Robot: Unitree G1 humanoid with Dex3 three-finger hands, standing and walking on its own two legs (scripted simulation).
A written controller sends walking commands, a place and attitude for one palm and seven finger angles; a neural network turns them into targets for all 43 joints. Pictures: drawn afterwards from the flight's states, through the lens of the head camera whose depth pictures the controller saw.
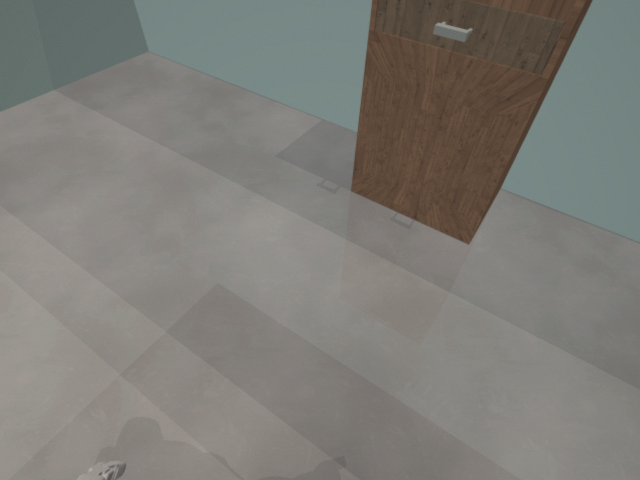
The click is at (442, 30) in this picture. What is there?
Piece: drawer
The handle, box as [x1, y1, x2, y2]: [433, 22, 472, 41]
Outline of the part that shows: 433,33 464,41 467,39 467,36 472,29 469,28 466,30 446,25 446,22 437,23 434,26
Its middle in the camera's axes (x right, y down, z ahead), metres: +0.40 -0.62 +1.16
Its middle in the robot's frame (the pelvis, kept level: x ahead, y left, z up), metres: +1.31 -0.34 +0.04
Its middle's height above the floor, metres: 0.81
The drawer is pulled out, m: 0.00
